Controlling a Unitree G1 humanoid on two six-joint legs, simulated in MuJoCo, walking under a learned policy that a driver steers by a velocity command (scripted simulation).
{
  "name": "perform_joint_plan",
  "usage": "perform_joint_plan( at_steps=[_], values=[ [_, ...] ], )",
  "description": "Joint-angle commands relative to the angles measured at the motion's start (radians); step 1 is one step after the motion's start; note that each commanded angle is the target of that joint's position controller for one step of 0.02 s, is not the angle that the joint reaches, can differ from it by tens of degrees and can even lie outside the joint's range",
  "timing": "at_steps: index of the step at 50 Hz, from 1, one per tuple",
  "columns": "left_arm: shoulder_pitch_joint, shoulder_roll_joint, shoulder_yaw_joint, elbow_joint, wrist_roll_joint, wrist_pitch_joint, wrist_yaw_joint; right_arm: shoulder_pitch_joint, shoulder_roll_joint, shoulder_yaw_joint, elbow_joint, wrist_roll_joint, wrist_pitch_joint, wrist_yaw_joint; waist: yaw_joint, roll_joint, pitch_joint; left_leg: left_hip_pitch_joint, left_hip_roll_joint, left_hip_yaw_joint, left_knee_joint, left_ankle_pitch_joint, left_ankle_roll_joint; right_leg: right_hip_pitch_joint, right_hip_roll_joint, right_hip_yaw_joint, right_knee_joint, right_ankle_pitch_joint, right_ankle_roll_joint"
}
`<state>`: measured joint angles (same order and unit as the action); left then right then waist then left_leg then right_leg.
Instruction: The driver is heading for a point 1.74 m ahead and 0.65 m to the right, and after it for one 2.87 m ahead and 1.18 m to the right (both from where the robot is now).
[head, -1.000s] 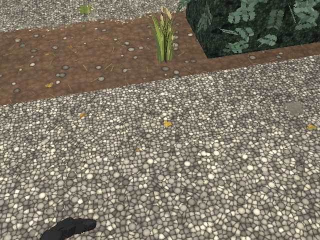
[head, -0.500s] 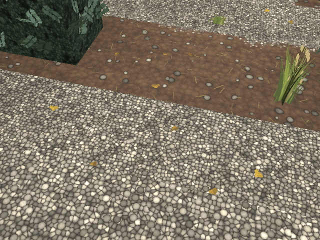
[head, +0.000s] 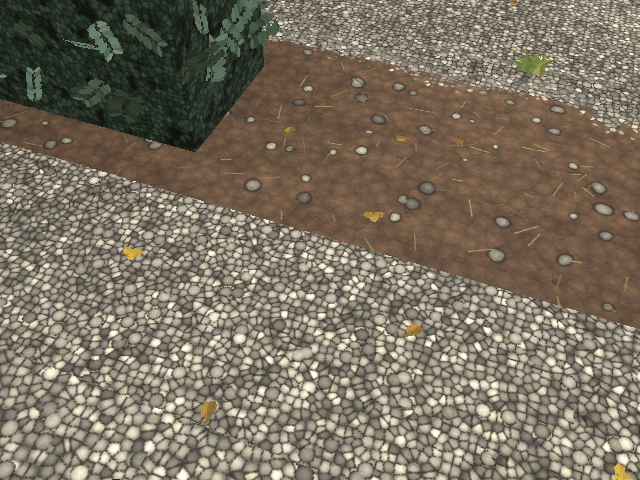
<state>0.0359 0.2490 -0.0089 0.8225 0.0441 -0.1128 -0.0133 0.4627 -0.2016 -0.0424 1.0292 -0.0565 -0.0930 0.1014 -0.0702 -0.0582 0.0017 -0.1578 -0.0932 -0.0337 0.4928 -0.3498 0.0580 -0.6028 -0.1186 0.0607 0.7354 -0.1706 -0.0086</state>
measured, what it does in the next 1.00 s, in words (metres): goes down, turning right: right foot, then left foot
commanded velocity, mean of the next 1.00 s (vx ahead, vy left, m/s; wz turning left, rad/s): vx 0.50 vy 0.00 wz -0.20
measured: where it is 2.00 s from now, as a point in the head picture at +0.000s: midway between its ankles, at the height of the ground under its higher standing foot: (389, 349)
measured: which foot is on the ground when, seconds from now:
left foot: down 0.00-0.08, up 0.10-0.48, down 0.50-1.00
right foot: up 0.00-0.06, down 0.08-0.50, up 0.52-1.00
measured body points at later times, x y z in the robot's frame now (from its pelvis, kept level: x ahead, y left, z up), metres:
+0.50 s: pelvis +0.26 -0.02 +0.01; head +0.28 -0.02 +0.46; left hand +0.14 +0.19 -0.13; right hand +0.51 -0.20 -0.08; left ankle +0.33 +0.10 -0.73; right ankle +0.19 -0.15 -0.73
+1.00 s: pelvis +0.53 -0.09 -0.09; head +0.55 -0.12 +0.36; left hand +0.78 +0.03 -0.19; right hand +0.32 -0.22 -0.23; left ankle +0.33 +0.10 -0.73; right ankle +0.65 -0.25 -0.82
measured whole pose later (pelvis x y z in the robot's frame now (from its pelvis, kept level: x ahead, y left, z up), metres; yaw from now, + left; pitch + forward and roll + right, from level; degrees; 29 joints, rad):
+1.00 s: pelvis +0.53 -0.09 -0.09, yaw -18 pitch +1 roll +7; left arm 0.06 0.19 0.00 0.80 0.01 -0.03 -0.10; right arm 0.62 -0.13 0.01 1.08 -0.02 -0.09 -0.05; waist -0.14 -0.09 0.03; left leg 0.10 0.04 0.32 0.76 -0.80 -0.11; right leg -0.50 -0.15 0.03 0.43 0.37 -0.09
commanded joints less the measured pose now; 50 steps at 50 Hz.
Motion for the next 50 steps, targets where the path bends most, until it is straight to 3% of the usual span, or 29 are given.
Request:
perform_joint_plan(
  at_steps=[1,3,4,5,6,7,8,9,11,13,15,19,23,25,26,27,28,29,31,32,35,37,39,40,43,47,48,49,50],
  values=[
    [0.179,0.051,-0.002,0.015,0.006,0.005,-0.007,-0.193,-0.171,-0.041,-0.139,-0.018,-0.026,0.020,0.137,0.100,0.069,-0.400,0.234,-0.257,-0.150,0.261,0.205,0.386,0.070,-0.078,-0.063,0.200,-0.028],
    [0.225,0.141,0.034,0.024,0.017,-0.018,0.004,-0.188,-0.147,-0.040,-0.160,-0.030,-0.035,0.014,0.176,0.083,0.035,-0.399,0.174,-0.244,-0.014,0.279,0.148,0.529,0.086,-0.108,-0.052,0.161,-0.071],
    [0.376,0.217,0.064,0.061,0.008,-0.037,0.012,-0.220,-0.121,-0.038,-0.186,-0.038,-0.048,0.018,0.252,0.015,-0.037,-0.474,0.083,-0.188,0.203,0.304,0.078,0.744,0.040,-0.059,-0.060,0.230,-0.142],
    [0.512,0.285,0.064,0.076,-0.003,-0.039,0.017,-0.070,0.005,-0.016,-0.214,-0.031,-0.050,0.012,0.214,-0.244,-0.312,-0.518,-0.084,-0.043,0.538,-0.134,-0.014,1.023,-0.250,0.334,-0.237,0.453,-0.384],
    [0.609,0.229,0.045,0.120,0.010,-0.032,-0.002,-0.091,-0.027,-0.027,-0.205,-0.008,-0.043,0.003,0.239,-0.276,-0.254,-0.729,-0.069,-0.090,0.814,-0.333,-0.018,1.016,-0.324,0.678,-0.404,0.175,-0.430],
    [0.539,0.183,0.043,0.137,0.005,-0.038,-0.017,-0.130,-0.065,-0.038,-0.174,-0.005,-0.033,-0.018,0.214,-0.144,-0.031,-0.804,0.000,-0.132,0.841,-0.231,0.014,0.806,-0.285,0.620,-0.474,-0.188,-0.342],
    [0.369,0.116,0.031,0.104,-0.019,-0.028,-0.016,-0.138,-0.074,-0.038,-0.152,-0.014,-0.023,-0.048,0.153,-0.058,0.024,-0.728,0.080,-0.101,0.831,-0.152,0.028,0.627,-0.241,0.504,-0.505,-0.399,-0.296],
    [0.290,0.045,0.008,0.083,-0.025,-0.021,-0.004,-0.135,-0.057,-0.034,-0.158,-0.036,-0.017,-0.072,0.113,-0.019,-0.026,-0.619,0.118,-0.098,0.751,-0.111,0.034,0.546,-0.216,0.455,-0.538,-0.375,-0.290],
    [0.271,-0.006,-0.002,0.103,-0.023,-0.024,0.022,-0.213,0.013,-0.012,-0.189,-0.060,-0.006,-0.092,0.074,0.004,0.003,-0.483,0.174,-0.076,0.614,-0.102,0.020,0.445,-0.181,0.358,-0.609,-0.203,-0.271],
    [0.275,0.006,0.011,0.115,-0.015,-0.038,0.024,-0.268,0.019,-0.005,-0.200,-0.031,0.002,-0.076,0.080,0.022,-0.002,-0.374,0.159,-0.012,0.445,-0.016,-0.021,0.414,-0.101,0.196,-0.624,-0.014,-0.245],
    [0.298,0.043,0.026,0.138,-0.016,-0.043,-0.014,-0.331,0.005,-0.001,-0.221,-0.015,0.017,-0.051,0.085,0.018,0.012,-0.236,0.135,0.041,0.284,0.061,-0.055,0.325,-0.045,0.094,-0.620,0.069,-0.246],
    [0.376,0.098,0.054,0.180,-0.020,-0.040,-0.068,-0.419,-0.047,-0.007,-0.260,-0.014,0.028,-0.059,0.113,-0.009,0.051,-0.221,0.145,0.016,0.100,0.145,-0.048,0.391,-0.114,0.186,-0.575,0.075,-0.300],
    [0.423,0.112,0.065,0.196,-0.015,-0.003,-0.052,-0.473,-0.063,-0.017,-0.287,0.002,-0.006,-0.079,0.117,-0.012,0.031,-0.054,0.121,0.059,-0.087,0.266,-0.001,0.424,-0.105,0.212,-0.460,0.151,-0.286],
    [0.385,0.069,0.054,0.173,0.004,-0.005,-0.040,-0.299,-0.142,-0.054,-0.261,0.012,-0.037,-0.092,0.032,0.028,-0.065,0.256,0.183,0.001,-0.058,0.312,0.110,0.251,-0.008,0.154,-0.235,0.190,-0.197],
    [0.416,-0.045,0.020,0.135,0.013,-0.020,-0.037,-0.122,-0.186,-0.064,-0.238,0.018,-0.042,-0.105,-0.026,0.224,-0.248,0.595,0.398,-0.282,-0.096,0.345,0.316,-0.006,0.144,0.006,0.067,-0.002,-0.098],
    [0.354,-0.021,0.028,0.131,0.022,-0.037,-0.039,-0.023,-0.144,-0.058,-0.208,-0.006,-0.039,-0.111,-0.064,0.235,-0.160,0.558,0.534,-0.472,-0.236,0.239,0.357,-0.190,0.131,-0.010,0.267,-0.363,-0.081],
    [0.313,0.023,0.047,0.132,0.012,-0.033,-0.030,-0.066,-0.106,-0.050,-0.198,-0.012,-0.038,-0.115,-0.030,0.133,-0.006,0.416,0.512,-0.381,-0.281,0.108,0.275,-0.232,0.066,0.023,0.365,-0.306,-0.094],
    [0.327,0.028,0.055,0.142,0.005,-0.022,-0.017,-0.120,-0.060,-0.037,-0.207,0.000,-0.034,-0.118,0.006,0.129,0.020,0.332,0.473,-0.289,-0.304,0.109,0.228,-0.196,0.041,0.010,0.397,-0.262,-0.091],
    [0.322,-0.017,0.054,0.118,0.019,-0.006,-0.021,-0.149,0.006,-0.007,-0.208,0.003,-0.029,-0.118,0.050,0.130,0.057,0.243,0.430,-0.146,-0.337,0.248,0.188,-0.145,0.018,0.023,0.357,-0.189,-0.098],
    [0.302,-0.051,0.051,0.101,0.024,0.002,-0.029,-0.153,-0.001,-0.010,-0.212,-0.004,-0.026,-0.123,0.052,0.119,0.047,0.220,0.405,-0.073,-0.337,0.296,0.179,-0.121,0.018,0.016,0.342,-0.172,-0.092],
    [0.272,-0.111,0.031,0.068,0.031,0.006,-0.086,-0.112,0.007,-0.013,-0.173,-0.058,-0.018,-0.128,0.057,0.104,0.065,0.112,0.355,0.086,-0.307,0.440,0.158,-0.066,0.001,-0.004,0.328,0.087,-0.088],
    [0.238,-0.091,0.027,0.042,0.042,0.003,-0.104,-0.119,0.067,0.015,-0.157,-0.061,-0.036,-0.139,0.065,0.068,0.095,0.112,0.341,0.120,-0.270,0.352,0.126,-0.154,-0.035,0.058,0.169,0.323,-0.093],
    [0.155,-0.070,0.031,-0.001,0.041,0.008,-0.096,-0.040,0.032,0.023,-0.117,-0.037,-0.055,-0.145,0.033,0.065,0.070,0.066,0.291,0.197,-0.233,0.301,0.119,-0.068,-0.030,0.005,-0.026,0.559,-0.093],
    [0.120,-0.069,0.022,-0.012,0.031,0.017,-0.094,-0.015,0.019,0.026,-0.083,-0.056,-0.058,-0.134,0.030,0.083,0.090,-0.007,0.282,0.219,-0.182,0.253,0.106,0.015,-0.044,0.021,-0.082,0.713,-0.092],
    [0.084,-0.014,0.029,-0.047,0.053,0.055,-0.082,0.060,0.012,0.043,-0.049,-0.059,-0.050,-0.108,0.013,0.067,0.172,-0.021,0.338,0.187,-0.109,0.138,0.110,0.042,-0.045,-0.013,-0.139,0.653,-0.093],
    [-0.071,-0.025,0.014,-0.092,0.078,0.071,-0.080,0.202,-0.027,0.056,0.025,-0.022,-0.035,-0.146,-0.065,0.039,0.233,0.197,0.382,0.134,-0.008,0.063,0.067,-0.083,-0.063,-0.040,-0.323,0.534,-0.081],
    [-0.098,-0.025,0.013,-0.083,0.073,0.070,-0.077,0.252,-0.029,0.060,0.051,-0.027,-0.019,-0.156,-0.093,0.023,0.242,0.233,0.383,0.138,0.017,0.043,0.055,-0.085,-0.069,-0.046,-0.353,0.553,-0.073],
    [-0.190,0.031,0.046,-0.106,-0.171,0.076,-0.093,0.037,-0.177,-0.017,0.004,0.127,0.023,-0.179,-0.063,0.058,0.352,0.135,0.384,0.154,0.225,0.241,0.026,-0.160,-0.023,0.001,-0.361,0.460,-0.073],
    [-0.120,0.039,0.042,-0.090,-0.157,0.064,-0.102,0.088,-0.175,-0.013,-0.009,0.123,0.039,-0.180,-0.043,-0.014,0.195,0.173,0.370,0.201,0.383,0.358,0.020,-0.027,0.009,-0.052,-0.384,0.551,-0.078]
  ],
)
